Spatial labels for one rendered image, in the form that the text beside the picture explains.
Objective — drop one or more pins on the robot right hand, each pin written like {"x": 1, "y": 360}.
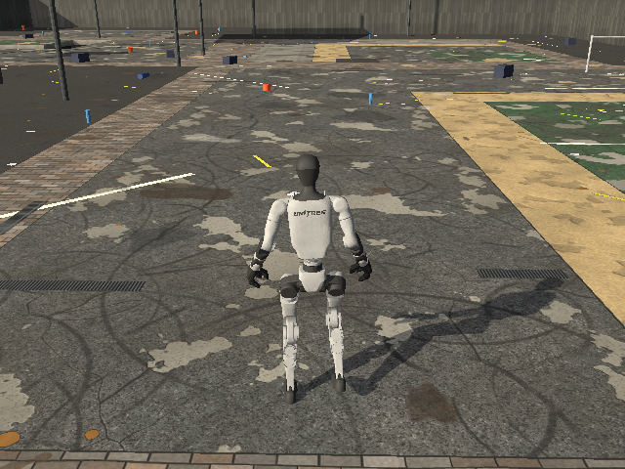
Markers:
{"x": 367, "y": 270}

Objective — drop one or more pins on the robot left foot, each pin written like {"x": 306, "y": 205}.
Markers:
{"x": 290, "y": 396}

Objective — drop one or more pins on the robot left upper arm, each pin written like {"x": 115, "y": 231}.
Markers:
{"x": 279, "y": 207}

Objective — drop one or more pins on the robot right forearm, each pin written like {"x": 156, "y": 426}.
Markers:
{"x": 359, "y": 253}

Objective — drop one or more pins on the robot left forearm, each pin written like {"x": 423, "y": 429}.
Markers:
{"x": 259, "y": 258}

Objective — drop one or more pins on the robot left hand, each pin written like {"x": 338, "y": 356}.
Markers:
{"x": 251, "y": 274}

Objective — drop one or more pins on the right robot shin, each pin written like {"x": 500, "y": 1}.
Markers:
{"x": 336, "y": 338}

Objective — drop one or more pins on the robot right upper arm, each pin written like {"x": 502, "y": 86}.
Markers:
{"x": 340, "y": 204}

